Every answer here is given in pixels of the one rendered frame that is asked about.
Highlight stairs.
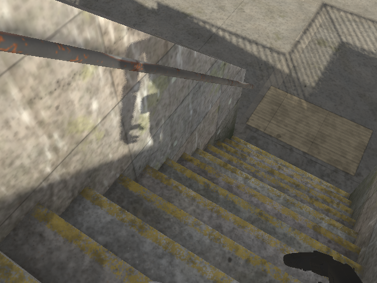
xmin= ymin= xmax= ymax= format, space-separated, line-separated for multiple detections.
xmin=0 ymin=135 xmax=365 ymax=283

